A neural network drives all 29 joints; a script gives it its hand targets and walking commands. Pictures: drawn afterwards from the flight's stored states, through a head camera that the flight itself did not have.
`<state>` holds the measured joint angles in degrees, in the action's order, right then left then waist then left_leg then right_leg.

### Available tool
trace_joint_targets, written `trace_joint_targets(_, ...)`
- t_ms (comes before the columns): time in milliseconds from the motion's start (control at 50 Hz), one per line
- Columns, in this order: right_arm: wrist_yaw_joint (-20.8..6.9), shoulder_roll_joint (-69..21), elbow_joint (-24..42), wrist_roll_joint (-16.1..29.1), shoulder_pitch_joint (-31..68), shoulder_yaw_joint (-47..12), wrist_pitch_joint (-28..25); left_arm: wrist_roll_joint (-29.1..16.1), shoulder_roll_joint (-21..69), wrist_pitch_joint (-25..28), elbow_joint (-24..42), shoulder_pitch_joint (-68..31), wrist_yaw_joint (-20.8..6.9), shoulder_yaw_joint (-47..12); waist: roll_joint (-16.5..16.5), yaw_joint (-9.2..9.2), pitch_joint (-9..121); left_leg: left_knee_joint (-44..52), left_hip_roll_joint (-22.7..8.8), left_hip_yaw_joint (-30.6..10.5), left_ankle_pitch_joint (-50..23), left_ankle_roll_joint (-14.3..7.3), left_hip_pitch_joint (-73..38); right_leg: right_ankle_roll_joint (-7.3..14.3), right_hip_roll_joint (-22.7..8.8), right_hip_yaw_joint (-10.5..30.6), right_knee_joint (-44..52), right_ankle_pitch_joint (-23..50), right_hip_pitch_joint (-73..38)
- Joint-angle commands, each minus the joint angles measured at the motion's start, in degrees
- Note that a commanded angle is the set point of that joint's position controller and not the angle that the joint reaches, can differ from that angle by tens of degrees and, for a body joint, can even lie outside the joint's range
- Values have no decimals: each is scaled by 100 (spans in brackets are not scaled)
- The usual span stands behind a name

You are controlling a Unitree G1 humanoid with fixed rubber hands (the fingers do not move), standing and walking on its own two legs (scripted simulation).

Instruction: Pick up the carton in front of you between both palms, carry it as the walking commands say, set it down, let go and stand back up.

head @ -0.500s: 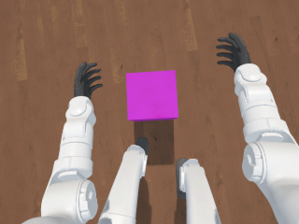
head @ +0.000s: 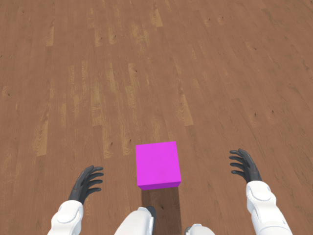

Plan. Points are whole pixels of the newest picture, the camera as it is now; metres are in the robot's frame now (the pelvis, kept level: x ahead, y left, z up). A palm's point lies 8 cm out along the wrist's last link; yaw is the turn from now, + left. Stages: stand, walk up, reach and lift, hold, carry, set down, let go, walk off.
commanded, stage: let go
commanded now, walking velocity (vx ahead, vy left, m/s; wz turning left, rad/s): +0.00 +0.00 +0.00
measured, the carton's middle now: (158, 167) +0.37 +0.07 -0.63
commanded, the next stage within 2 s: stand in 0.68 s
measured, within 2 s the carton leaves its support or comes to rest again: neither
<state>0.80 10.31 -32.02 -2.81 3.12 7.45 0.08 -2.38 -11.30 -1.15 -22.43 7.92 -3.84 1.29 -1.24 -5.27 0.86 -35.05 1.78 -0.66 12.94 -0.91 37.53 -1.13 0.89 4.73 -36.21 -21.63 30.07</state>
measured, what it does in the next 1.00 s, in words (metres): stands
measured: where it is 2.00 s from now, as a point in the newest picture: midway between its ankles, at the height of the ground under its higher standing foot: outside the picture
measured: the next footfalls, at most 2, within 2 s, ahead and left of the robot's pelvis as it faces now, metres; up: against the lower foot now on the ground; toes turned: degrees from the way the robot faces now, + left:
none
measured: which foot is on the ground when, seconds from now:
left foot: down 0.00-1.00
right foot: down 0.00-1.00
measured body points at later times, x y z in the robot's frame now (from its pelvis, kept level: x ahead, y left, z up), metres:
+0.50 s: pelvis +0.01 -0.03 +0.02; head +0.03 -0.03 +0.47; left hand +0.19 +0.20 -0.06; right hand +0.18 -0.27 -0.06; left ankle +0.03 +0.10 -0.72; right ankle -0.05 -0.14 -0.72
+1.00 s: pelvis +0.01 -0.01 +0.01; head +0.02 +0.02 +0.46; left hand +0.14 +0.28 -0.10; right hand +0.15 -0.30 -0.06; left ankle +0.03 +0.10 -0.72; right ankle -0.05 -0.14 -0.72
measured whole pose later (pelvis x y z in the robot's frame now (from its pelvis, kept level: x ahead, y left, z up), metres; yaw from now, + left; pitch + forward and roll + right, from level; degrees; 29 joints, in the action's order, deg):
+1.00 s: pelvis +0.01 -0.01 +0.01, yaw +0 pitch +0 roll +0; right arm 0.9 18.5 -42.3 -2.5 -10.6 3.0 0.5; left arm 2.5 -19.7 -1.5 -38.7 13.9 1.0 3.2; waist 3.4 0.2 -0.9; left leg -31.2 1.0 -1.0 15.1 -0.7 15.7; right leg -0.4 1.4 4.7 -28.0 -21.1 6.5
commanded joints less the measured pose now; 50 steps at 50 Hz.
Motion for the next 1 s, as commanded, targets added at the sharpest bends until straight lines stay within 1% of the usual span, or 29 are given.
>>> trace_joint_targets(0,-75,506,647,22,-345,12,-139,-31,-599,110,672,199,33,139,64,245,1501,333,-105,-261,-2660,272,-3819,98,192,-309,1024,1266,183)
trace_joint_targets(100,-181,522,808,83,-987,-125,-36,51,-623,16,514,493,8,115,351,383,960,730,20,-87,-2288,252,-3943,24,135,-283,1399,1829,-712)
trace_joint_targets(160,-257,555,962,152,-1267,-223,70,111,-645,-65,407,529,7,141,441,438,642,902,81,-3,-2062,224,-3967,-20,102,-272,1552,2089,-1077)
trace_joint_targets(260,-379,560,1199,298,-1373,-389,263,235,-728,-245,305,501,21,235,344,399,82,1024,167,86,-1702,194,-4091,-17,-18,-218,1778,1917,-1221)
trace_joint_targets(360,-443,561,1298,321,-1261,-469,425,356,-794,-425,290,424,28,366,232,374,-295,992,219,136,-1495,193,-4277,28,-120,-146,1903,1672,-1095)
trace_joint_targets(420,-440,578,1298,290,-1195,-456,492,381,-779,-492,331,371,14,385,270,393,-322,946,229,140,-1482,199,-4377,37,-125,-131,1892,1711,-1086)
trace_joint_targets(440,-321,544,1040,368,-1498,-353,331,490,-970,-766,575,250,146,378,159,513,42,799,311,152,-1319,187,-4089,-27,-107,-115,1636,2366,-1514)
trace_joint_targets(460,-282,613,1020,344,-1561,-380,309,482,-947,-835,539,326,205,395,263,475,80,801,303,138,-1306,178,-3944,-82,-88,-130,1517,2623,-1663)
trace_joint_targets(480,-259,633,1038,314,-1502,-427,310,457,-878,-868,500,362,230,340,351,481,56,798,307,143,-1295,169,-3864,-112,-68,-141,1457,2731,-1720)
trace_joint_targets(540,-227,618,1056,290,-1385,-462,318,383,-817,-929,490,340,269,291,446,473,-36,809,292,104,-1310,162,-3776,-125,-41,-176,1433,2696,-1677)
trace_joint_targets(600,-206,647,1018,269,-1376,-417,346,345,-813,-965,490,312,291,272,478,487,-138,844,265,66,-1352,160,-3790,-111,-15,-217,1459,2546,-1586)
trace_joint_targets(660,-212,669,941,251,-1402,-364,382,330,-801,-1001,500,283,302,255,430,506,-177,887,235,54,-1341,164,-3837,-83,10,-265,1488,2321,-1522)
trace_joint_targets(680,-55,1411,171,-67,-1357,-240,290,422,-1408,-622,-210,160,505,377,994,505,-249,675,-368,-184,-1222,185,-3024,-86,-218,-75,1438,1396,-1340)
trace_joint_targets(700,-5,1434,117,-64,-1407,-197,230,438,-1395,-438,-313,219,549,358,681,550,-183,768,-364,-227,-862,140,-2999,-39,-249,4,1419,1038,-1455)
trace_joint_targets(720,19,1393,20,-68,-1386,-214,172,478,-1355,-322,-408,292,558,368,555,543,-148,781,-388,-251,-533,95,-2936,2,-277,96,1462,723,-1528)
trace_joint_targets(740,19,1348,-54,-56,-1310,-246,126,506,-1332,-233,-463,259,546,357,423,560,-152,828,-390,-289,-204,95,-2799,36,-287,148,1493,392,-1469)
trace_joint_targets(760,20,1361,-114,-40,-1236,-260,71,514,-1311,-150,-525,258,527,357,230,555,-165,919,-416,-365,48,72,-2705,70,-268,162,1463,195,-1446)
trace_joint_targets(780,11,1367,-194,-10,-1180,-262,30,522,-1288,-90,-615,256,503,356,28,559,-106,968,-452,-412,70,41,-2673,92,-253,147,1371,338,-1553)
trace_joint_targets(820,0,1392,-302,14,-1081,-262,-9,515,-1318,-21,-781,285,472,365,-26,524,-21,966,-515,-479,-31,-11,-2571,90,-250,153,1283,602,-1701)
trace_joint_targets(860,8,1440,-426,25,-1065,-266,-30,509,-1372,34,-948,327,472,371,5,528,25,957,-551,-534,-245,-42,-2558,83,-256,166,1239,821,-1800)
trace_joint_targets(980,55,1669,-797,36,-1092,-285,-67,475,-1526,114,-1417,437,523,320,-91,549,147,955,-665,-639,-928,-83,-2775,76,-302,206,1195,1384,-1992)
